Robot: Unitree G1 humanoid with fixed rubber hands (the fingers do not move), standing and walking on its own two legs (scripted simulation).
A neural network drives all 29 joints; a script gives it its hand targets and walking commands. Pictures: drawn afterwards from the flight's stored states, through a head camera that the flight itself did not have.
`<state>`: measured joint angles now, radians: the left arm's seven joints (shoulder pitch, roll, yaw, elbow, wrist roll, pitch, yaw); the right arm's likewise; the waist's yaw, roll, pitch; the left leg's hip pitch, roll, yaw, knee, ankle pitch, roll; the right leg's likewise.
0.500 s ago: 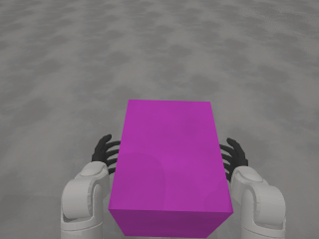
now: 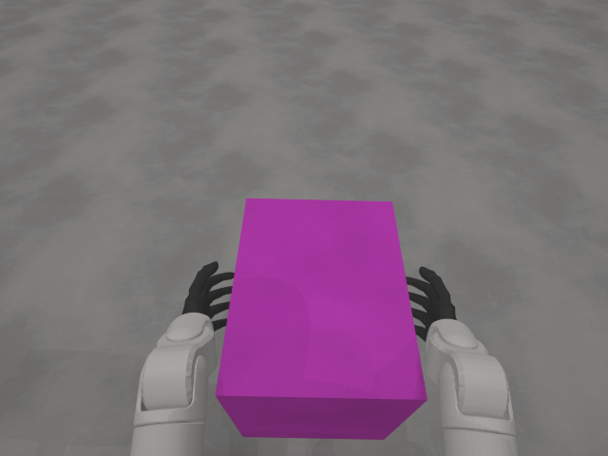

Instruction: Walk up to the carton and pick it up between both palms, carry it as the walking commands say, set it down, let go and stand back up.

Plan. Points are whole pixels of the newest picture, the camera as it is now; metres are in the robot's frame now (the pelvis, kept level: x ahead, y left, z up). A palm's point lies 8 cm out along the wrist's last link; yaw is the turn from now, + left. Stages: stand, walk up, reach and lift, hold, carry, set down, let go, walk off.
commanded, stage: carry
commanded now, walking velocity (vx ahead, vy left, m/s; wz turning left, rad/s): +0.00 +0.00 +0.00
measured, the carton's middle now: (316, 321) +0.32 +0.00 -0.02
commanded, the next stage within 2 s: none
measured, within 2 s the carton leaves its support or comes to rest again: neither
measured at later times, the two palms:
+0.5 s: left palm (197, 318) +0.28 +0.16 +0.05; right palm (432, 323) +0.28 -0.15 +0.05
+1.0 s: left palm (193, 324) +0.28 +0.16 +0.04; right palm (423, 327) +0.28 -0.14 +0.04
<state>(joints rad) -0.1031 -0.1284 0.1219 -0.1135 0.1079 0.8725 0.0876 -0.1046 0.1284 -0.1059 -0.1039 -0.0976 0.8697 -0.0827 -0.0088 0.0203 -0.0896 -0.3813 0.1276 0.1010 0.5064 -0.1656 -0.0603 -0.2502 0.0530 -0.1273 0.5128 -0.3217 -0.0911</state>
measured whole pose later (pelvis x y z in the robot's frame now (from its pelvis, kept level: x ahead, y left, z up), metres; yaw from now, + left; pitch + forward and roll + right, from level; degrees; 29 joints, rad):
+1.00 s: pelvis +0.00 +0.01 +0.00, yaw +0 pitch +2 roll +0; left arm -0.12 -0.13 0.14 0.07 0.16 0.69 0.06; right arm -0.13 0.13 -0.13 0.09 -0.15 0.69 -0.06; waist -0.01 0.01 -0.09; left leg -0.36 0.10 0.11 0.52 -0.18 -0.04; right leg -0.24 0.03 -0.12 0.54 -0.34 -0.07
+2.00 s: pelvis -0.14 +0.04 -0.02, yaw +1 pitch -1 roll +0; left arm -0.17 -0.14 0.11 -0.42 0.07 1.23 0.12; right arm -0.13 0.13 -0.11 -0.43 -0.07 1.22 -0.11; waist -0.02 -0.01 -0.02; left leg -0.57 0.07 0.11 0.70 -0.30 0.04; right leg -0.49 -0.03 -0.13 0.71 -0.21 -0.05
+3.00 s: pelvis -0.46 +0.06 -0.01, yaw +2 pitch +2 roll +0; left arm -0.12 -0.13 0.08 -0.44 0.06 1.20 0.11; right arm -0.05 0.13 -0.08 -0.50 -0.09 1.20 -0.11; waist 0.00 0.02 -0.05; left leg -0.50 0.08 0.05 0.79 -0.42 -0.01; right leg -0.38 -0.03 -0.09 0.60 -0.24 -0.02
